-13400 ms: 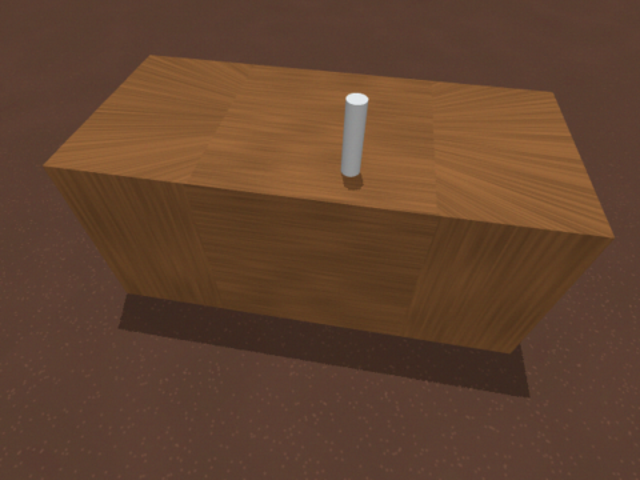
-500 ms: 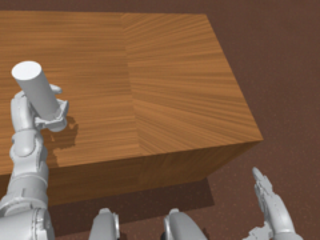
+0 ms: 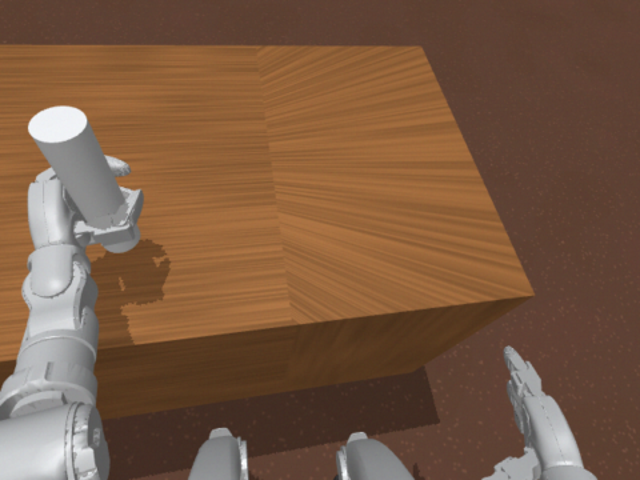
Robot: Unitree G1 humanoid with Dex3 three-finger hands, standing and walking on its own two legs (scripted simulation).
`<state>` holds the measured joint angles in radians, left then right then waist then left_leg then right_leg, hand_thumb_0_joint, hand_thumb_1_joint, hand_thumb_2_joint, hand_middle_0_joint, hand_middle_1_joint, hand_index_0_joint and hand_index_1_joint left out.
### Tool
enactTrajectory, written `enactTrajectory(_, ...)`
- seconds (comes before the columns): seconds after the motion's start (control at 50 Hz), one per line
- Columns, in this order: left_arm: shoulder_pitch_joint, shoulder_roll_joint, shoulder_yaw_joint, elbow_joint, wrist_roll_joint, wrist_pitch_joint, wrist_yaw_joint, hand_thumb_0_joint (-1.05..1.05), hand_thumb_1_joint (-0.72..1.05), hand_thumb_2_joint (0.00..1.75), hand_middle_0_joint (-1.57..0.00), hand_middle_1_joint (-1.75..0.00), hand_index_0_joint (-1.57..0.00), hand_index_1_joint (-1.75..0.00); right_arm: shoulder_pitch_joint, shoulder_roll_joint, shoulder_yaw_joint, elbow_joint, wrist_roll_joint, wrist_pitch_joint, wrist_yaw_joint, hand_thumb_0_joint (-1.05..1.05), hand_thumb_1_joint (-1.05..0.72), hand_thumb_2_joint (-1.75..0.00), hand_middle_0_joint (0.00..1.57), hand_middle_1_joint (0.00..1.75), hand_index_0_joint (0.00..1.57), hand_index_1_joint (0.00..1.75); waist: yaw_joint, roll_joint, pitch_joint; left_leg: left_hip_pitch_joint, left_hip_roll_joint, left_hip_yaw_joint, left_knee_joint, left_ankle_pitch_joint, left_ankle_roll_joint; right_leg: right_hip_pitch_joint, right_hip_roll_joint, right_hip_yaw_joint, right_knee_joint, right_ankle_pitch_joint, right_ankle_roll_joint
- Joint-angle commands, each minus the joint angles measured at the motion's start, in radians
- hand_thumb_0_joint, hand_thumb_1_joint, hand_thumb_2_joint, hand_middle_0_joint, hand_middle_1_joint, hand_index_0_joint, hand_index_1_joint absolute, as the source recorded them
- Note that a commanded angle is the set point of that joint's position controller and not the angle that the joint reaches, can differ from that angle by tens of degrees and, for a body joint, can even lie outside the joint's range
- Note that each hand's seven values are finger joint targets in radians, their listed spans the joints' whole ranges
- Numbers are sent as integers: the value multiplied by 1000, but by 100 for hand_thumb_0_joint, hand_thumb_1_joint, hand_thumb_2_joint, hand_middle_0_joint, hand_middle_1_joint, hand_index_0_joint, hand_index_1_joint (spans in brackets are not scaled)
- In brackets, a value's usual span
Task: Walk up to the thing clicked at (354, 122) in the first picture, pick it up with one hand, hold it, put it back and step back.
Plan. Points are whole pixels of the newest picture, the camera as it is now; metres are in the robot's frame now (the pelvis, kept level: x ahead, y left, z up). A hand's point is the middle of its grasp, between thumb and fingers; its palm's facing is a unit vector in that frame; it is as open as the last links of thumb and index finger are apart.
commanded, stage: settle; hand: left
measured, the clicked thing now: (95, 191) +0.45 +0.23 +0.06
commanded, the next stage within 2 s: lift in 0.04 s
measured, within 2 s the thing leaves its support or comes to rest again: neither
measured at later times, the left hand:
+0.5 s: hand (115, 192) +0.43 +0.20 +0.07, palm faces +0.20 -0.98 -0.02, open 6.4 cm
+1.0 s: hand (109, 187) +0.39 +0.17 +0.15, palm faces +0.21 -0.98 -0.02, open 6.4 cm
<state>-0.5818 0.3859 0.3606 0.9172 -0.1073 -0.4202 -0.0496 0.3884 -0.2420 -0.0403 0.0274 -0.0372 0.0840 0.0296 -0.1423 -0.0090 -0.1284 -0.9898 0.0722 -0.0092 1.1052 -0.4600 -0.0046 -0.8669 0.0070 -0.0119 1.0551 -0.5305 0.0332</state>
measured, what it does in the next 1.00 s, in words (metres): stands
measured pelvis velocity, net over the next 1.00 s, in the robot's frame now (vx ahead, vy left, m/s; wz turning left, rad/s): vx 0.01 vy -0.01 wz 0.01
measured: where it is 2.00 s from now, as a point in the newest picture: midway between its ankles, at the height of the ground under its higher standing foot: outside the picture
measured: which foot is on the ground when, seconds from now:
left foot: down 0.00-1.00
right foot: down 0.00-1.00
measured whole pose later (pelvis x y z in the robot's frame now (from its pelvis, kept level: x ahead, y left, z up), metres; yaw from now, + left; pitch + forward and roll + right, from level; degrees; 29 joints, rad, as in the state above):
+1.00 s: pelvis +0.01 -0.01 +0.04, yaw +0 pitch +8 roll -1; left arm -0.29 0.21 0.20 0.36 -0.16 -0.06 0.06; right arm 0.36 -0.23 -0.10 0.26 0.02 0.05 -0.07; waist -0.03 0.03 -0.10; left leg -0.59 0.05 0.03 0.83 -0.37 -0.01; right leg -0.50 -0.01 0.01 0.81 -0.45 0.03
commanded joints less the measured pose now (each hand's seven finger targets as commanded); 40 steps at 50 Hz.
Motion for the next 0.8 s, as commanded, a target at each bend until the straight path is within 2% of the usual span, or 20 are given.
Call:
enactTrajectory(0.0, -459, 226, 24, -302, -24, -91, -1, 0, 55, 143, -137, -145, -137, -147, 28, -147, -91, -143, 2, -45, -11, 0, 56, -5, 5, 5, 5, 5, 13, 203, -516, 524, -18, -36, -124, 433, 1, 77, 29, -28, -106, 388, -44)
enactTrajectory(0.02, -448, 244, 41, -290, -28, -87, -2, 0, 54, 142, -137, -145, -137, -147, 14, -175, -118, -158, 4, -45, -17, 0, 56, -5, 5, 5, 5, 5, 9, 180, -505, 517, -18, -35, -128, 428, 3, 89, 29, -27, -114, 396, -42)
enactTrajectory(0.04, -447, 236, 24, -290, -25, -81, -1, 0, 55, 143, -138, -146, -138, -148, 32, -163, -103, -138, 4, -46, -18, 0, 55, -5, 5, 5, 5, 5, 5, 190, -500, 517, -19, -32, -126, 427, 6, 94, 28, -23, -116, 406, -40)
enactTrajectory(0.08, -465, 242, 23, -327, -22, -77, 1, 0, 53, 144, -139, -147, -139, -149, 16, -137, -73, -142, 7, -47, -16, 0, 56, -5, 5, 5, 5, 5, 14, 181, -503, 502, -24, -24, -130, 399, 13, 113, 24, -14, -128, 407, -36)
enactTrajectory(0.12, -448, 225, 21, -293, -28, -68, 2, 0, 54, 144, -139, -147, -140, -149, 11, -141, -87, -139, 10, -47, -21, 0, 56, -5, 5, 5, 5, 5, 10, 146, -483, 476, -29, -18, -138, 365, 18, 134, 22, -10, -142, 402, -31)
enactTrajectory(0.18, -438, 238, 21, -314, -23, -60, 7, 0, 57, 140, -135, -145, -137, -145, 19, -171, -111, -138, 10, -43, -24, 0, 56, -5, 5, 5, 5, 5, 16, 168, -509, 521, -25, -20, -140, 420, 14, 132, 22, -13, -141, 429, -33)
enactTrajectory(0.24, -434, 204, 4, -343, -29, -46, 15, 0, 57, 140, -136, -146, -138, -146, 18, -163, -114, -165, 14, -41, -28, 0, 57, -5, 5, 5, 5, 5, 18, 144, -514, 530, -29, -12, -146, 435, 17, 173, 21, -8, -157, 467, -28)
enactTrajectory(0.28, -400, 213, 7, -352, -29, -38, 18, 0, 57, 139, -135, -145, -137, -144, 28, -158, -114, -138, 20, -40, -28, 0, 57, -5, 5, 5, 5, 5, 36, 138, -491, 512, -33, -6, -154, 435, 20, 197, 19, -5, -164, 482, -25)
enactTrajectory(0.38, -367, 162, -21, -445, -38, -18, 27, 0, 55, 138, -133, -143, -135, -143, 20, -136, -107, -122, 24, -40, -31, 0, 57, -5, 5, 5, 5, 5, 51, 161, -464, 548, -34, -2, -190, 426, 13, 208, 20, -11, -189, 453, -29)
enactTrajectory(0.4, -335, 163, -10, -449, -40, -8, 34, 0, 56, 138, -133, -143, -135, -143, 15, -170, -138, -134, 24, -41, -36, 0, 57, -5, 5, 5, 5, 5, 51, 133, -482, 568, -29, -4, -195, 442, 14, 217, 21, -13, -194, 463, -29)
enactTrajectory(0.46, -317, 145, -30, -530, -34, 16, 51, 0, 56, 137, -133, -142, -135, -142, 5, -142, -121, -124, 27, -42, -38, 0, 57, -4, 5, 5, 5, 5, 69, 149, -463, 577, -32, -2, -219, 428, 8, 242, 21, -15, -205, 446, -33)
enactTrajectory(0.5, -294, 122, -50, -583, -40, 34, 56, 0, 55, 134, -131, -141, -133, -140, -3, -157, -139, -125, 32, -41, -46, 0, 57, -4, 5, 5, 5, 5, 64, 136, -456, 593, -31, 0, -234, 427, 9, 252, 23, -14, -217, 448, -32)
enactTrajectory(0.56, -260, 86, -82, -664, -47, 71, 67, 0, 55, 134, -129, -140, -132, -139, 10, -141, -131, -94, 38, -45, -57, 0, 58, -4, 5, 5, 5, 5, 71, 139, -435, 615, -32, 1, -259, 419, 5, 271, 22, -15, -233, 439, -34)
enactTrajectory(0.58, -238, 99, -66, -662, -47, 89, 73, 0, 53, 134, -130, -140, -132, -140, 8, -157, -149, -80, 40, -46, -64, 0, 57, -4, 5, 5, 5, 5, 71, 125, -431, 622, -31, 5, -259, 432, 8, 277, 22, -12, -241, 454, -31)
enactTrajectory(0.62, -226, 60, -97, -708, -53, 116, 78, 0, 51, 134, -129, -139, -131, -139, 4, -136, -131, -75, 45, -51, -70, 0, 58, -4, 5, 5, 5, 5, 70, 97, -390, 610, -35, 10, -272, 430, 11, 305, 20, -9, -253, 471, -26)
enactTrajectory(0.64, -195, 59, -83, -695, -58, 133, 84, 0, 49, 134, -129, -140, -132, -140, 4, -152, -147, -56, 47, -52, -76, 0, 58, -4, 5, 5, 5, 5, 74, 78, -376, 608, -35, 11, -281, 432, 12, 312, 20, -10, -259, 474, -26)
enactTrajectory(0.7, -206, 58, -90, -751, -56, 167, 93, 0, 48, 132, -128, -139, -131, -138, -32, -143, -137, -55, 51, -59, -83, 0, 58, -4, 5, 5, 5, 5, 85, 75, -354, 626, -36, 16, -307, 411, 9, 332, 17, -9, -283, 453, -26)
enactTrajectory(0.72, -189, 44, -97, -748, -57, 178, 96, 0, 47, 133, -129, -139, -131, -139, -4, -149, -152, -29, 53, -60, -87, 0, 58, -4, 5, 5, 5, 5, 79, 79, -349, 643, -36, 15, -314, 412, 7, 334, 17, -10, -283, 451, -27)
enactTrajectory(0.76, -155, 19, -115, -770, -56, 200, 96, 0, 47, 132, -128, -139, -130, -139, -3, -132, -137, -11, 55, -63, -89, 0, 58, -4, 5, 5, 5, 5, 86, 70, -335, 650, -37, 18, -325, 420, 8, 345, 16, -11, -297, 457, -26)
enactTrajectory(0.78, -155, 23, -106, -786, -59, 209, 97, 0, 47, 132, -129, -139, -131, -139, -6, -130, -133, -5, 57, -67, -92, 0, 58, -4, 5, 5, 5, 5, 91, 67, -336, 657, -38, 22, -327, 433, 9, 362, 13, -9, -302, 472, -24)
